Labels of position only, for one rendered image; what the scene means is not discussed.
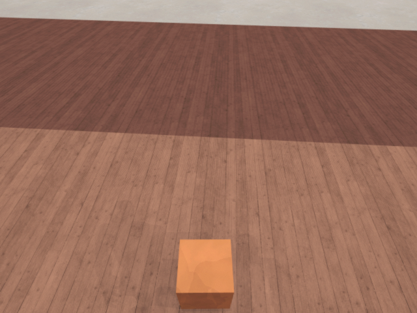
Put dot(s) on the carton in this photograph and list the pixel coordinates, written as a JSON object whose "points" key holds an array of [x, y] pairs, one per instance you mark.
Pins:
{"points": [[205, 274]]}

